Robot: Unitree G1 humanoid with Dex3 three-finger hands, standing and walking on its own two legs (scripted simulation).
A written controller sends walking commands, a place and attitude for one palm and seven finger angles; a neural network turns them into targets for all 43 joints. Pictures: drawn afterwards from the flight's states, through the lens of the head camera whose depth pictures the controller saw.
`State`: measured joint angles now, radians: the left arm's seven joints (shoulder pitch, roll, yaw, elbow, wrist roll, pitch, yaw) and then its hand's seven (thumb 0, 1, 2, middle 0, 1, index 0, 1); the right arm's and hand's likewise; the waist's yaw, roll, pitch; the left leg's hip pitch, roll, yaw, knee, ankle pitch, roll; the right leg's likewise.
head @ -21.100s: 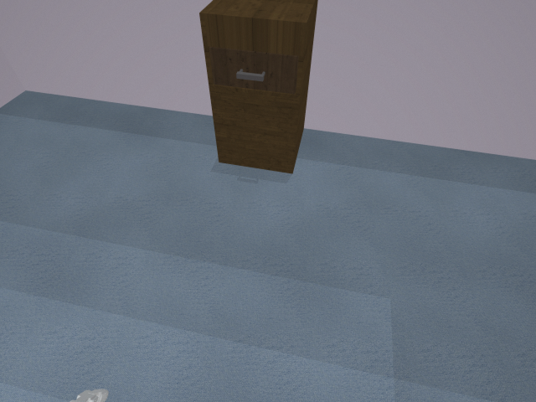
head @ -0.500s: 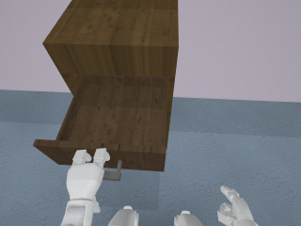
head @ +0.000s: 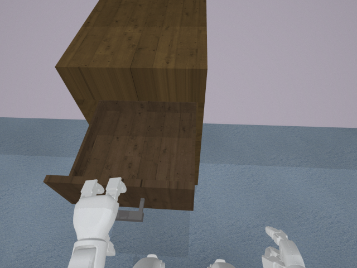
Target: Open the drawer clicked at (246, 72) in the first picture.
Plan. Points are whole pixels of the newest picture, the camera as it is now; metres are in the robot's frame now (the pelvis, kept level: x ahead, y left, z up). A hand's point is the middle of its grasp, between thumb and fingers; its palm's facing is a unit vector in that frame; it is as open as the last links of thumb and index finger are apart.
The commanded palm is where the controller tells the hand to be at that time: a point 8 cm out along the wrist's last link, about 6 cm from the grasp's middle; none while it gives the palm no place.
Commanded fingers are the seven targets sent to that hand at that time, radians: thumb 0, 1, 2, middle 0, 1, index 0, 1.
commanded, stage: lift the hand off the handle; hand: left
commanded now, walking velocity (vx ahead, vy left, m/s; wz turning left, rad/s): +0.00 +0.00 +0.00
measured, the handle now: (122, 208) +0.29 +0.18 -0.12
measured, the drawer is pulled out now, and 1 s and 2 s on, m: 0.29 0.29 0.29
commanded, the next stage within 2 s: draw the hand back to the body in 0.86 s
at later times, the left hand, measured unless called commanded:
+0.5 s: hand (104, 211) +0.24 +0.18 +0.00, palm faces +0.02 -0.12 -0.99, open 13.8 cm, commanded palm +0.22 +0.18 +0.06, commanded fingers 0.00 -0.50 0.30 -0.30 -1.20 -0.30 -1.20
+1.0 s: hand (97, 211) +0.23 +0.19 +0.02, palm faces -0.01 -0.13 -0.99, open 13.8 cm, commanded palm +0.21 +0.19 +0.08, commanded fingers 0.00 -0.50 0.30 -0.30 -1.20 -0.30 -1.20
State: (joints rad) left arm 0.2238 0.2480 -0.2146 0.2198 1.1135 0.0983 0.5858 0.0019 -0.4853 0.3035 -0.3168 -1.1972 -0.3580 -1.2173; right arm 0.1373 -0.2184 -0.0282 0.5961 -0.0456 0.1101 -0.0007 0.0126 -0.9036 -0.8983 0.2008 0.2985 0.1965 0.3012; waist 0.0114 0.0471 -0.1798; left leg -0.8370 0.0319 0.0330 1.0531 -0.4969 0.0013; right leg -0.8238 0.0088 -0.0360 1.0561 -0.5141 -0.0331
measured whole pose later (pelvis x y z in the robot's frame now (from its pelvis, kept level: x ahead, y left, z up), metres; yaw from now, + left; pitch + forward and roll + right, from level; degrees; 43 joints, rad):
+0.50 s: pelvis +0.01 +0.00 +0.02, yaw +0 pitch +12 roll +0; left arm 0.25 0.26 -0.23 0.13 1.10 0.10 0.52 0.00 -0.49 0.30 -0.32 -1.20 -0.32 -1.20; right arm 0.13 -0.22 -0.02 0.57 -0.03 0.11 0.01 0.01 -0.90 -0.90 0.20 0.30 0.20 0.30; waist 0.03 0.05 -0.15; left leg -0.69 0.03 0.04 0.94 -0.46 0.00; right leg -0.69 0.01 -0.03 0.95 -0.48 -0.03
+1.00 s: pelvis +0.01 -0.01 +0.03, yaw +0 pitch +11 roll +1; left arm 0.30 0.29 -0.19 0.07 1.08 0.06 0.45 0.00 -0.49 0.30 -0.32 -1.20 -0.32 -1.20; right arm 0.13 -0.22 -0.02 0.57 -0.03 0.10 0.02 0.01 -0.90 -0.90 0.20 0.30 0.20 0.30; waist 0.04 0.04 -0.13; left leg -0.60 0.03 0.04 0.85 -0.43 -0.01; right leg -0.60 0.01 -0.02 0.87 -0.45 -0.04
